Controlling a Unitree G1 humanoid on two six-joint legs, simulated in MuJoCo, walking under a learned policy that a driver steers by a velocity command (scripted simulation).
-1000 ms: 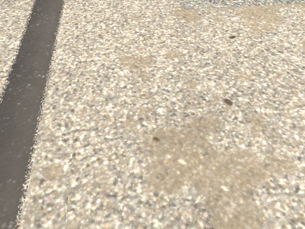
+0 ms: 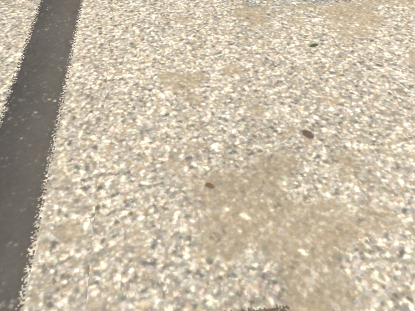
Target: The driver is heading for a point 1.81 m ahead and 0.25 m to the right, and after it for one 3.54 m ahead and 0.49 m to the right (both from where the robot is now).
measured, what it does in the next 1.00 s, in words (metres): walks ahead: right foot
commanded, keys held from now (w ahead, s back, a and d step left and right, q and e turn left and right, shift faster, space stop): no key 0.14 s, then w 0.86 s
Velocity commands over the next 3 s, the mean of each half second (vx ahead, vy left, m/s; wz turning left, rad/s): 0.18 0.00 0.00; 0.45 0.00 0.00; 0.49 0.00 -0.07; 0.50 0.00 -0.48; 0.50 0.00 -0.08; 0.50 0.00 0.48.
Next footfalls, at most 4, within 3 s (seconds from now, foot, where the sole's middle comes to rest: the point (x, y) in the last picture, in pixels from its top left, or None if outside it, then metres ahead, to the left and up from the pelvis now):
0.88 right None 0.46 -0.10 -0.77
1.42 left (179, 234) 0.78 0.14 -0.77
1.98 right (255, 180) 1.02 -0.16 -0.77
2.54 left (236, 114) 1.41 -0.10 -0.77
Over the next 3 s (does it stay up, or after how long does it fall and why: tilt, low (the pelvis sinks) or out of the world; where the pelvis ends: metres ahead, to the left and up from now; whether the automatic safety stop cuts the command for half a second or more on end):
stays up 1.47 -0.21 -0.01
